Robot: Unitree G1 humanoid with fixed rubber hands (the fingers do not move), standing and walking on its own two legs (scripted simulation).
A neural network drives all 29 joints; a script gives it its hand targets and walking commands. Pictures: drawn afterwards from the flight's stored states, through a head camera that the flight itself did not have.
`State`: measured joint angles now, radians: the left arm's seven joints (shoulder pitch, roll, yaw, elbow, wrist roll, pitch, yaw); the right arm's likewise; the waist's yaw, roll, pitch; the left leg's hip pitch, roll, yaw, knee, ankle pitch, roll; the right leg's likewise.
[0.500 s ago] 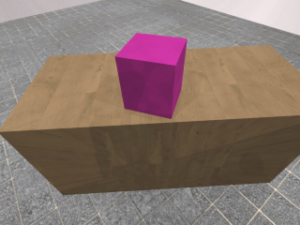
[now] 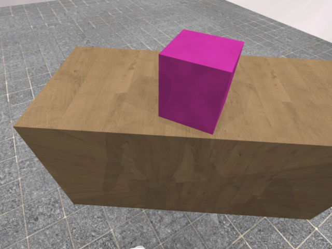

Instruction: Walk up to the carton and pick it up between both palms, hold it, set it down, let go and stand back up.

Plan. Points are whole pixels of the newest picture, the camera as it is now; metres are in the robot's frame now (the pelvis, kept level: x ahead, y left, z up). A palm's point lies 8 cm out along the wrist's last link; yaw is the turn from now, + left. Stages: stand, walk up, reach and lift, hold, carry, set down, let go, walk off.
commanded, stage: walk up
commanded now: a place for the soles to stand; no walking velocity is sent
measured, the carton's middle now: (198, 82) +0.64 -0.08 +0.07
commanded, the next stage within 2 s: none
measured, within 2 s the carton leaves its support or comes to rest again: neither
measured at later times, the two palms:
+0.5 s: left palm (78, 201) +0.27 +0.26 -0.08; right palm out of the picture +0.09 -0.32 -0.08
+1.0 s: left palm (92, 177) +0.35 +0.25 -0.10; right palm (298, 215) +0.25 -0.35 -0.11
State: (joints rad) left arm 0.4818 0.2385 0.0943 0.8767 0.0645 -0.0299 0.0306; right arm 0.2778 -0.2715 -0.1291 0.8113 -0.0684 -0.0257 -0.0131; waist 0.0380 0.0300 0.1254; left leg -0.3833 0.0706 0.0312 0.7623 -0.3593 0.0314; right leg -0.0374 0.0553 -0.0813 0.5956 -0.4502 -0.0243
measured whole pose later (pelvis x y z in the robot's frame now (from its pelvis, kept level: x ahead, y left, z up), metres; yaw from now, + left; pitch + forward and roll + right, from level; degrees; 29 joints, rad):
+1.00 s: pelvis +0.19 -0.05 -0.03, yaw -6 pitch -6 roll +0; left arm 0.23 0.43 0.03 0.65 -0.02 0.02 0.01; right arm 0.30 -0.39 -0.01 0.66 0.00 -0.01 0.00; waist -0.01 0.00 0.11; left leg -0.30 0.03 -0.05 0.95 -0.54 -0.05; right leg -0.38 -0.04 -0.03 0.94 -0.43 0.02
